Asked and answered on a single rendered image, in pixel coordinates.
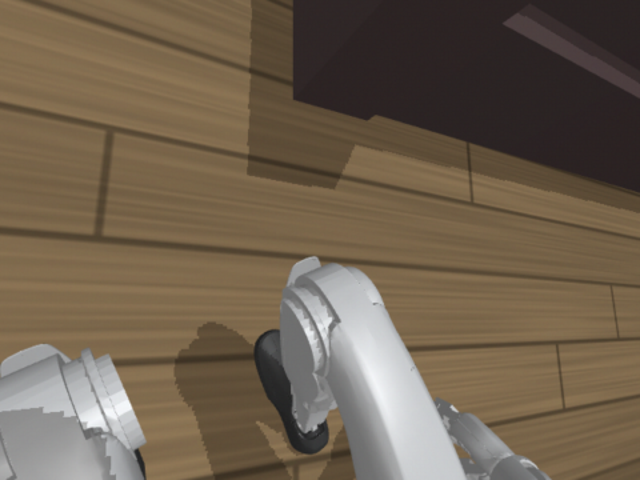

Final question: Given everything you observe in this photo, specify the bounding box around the right robot foot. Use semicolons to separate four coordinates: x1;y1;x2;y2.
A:
254;329;329;454

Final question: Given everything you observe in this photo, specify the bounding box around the sofa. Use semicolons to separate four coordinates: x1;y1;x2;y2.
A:
293;0;640;193

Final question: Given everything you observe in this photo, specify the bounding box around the right robot arm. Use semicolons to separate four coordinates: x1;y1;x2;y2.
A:
490;455;552;480

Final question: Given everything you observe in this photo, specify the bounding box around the right robot hand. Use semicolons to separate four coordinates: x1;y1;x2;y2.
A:
434;397;515;480

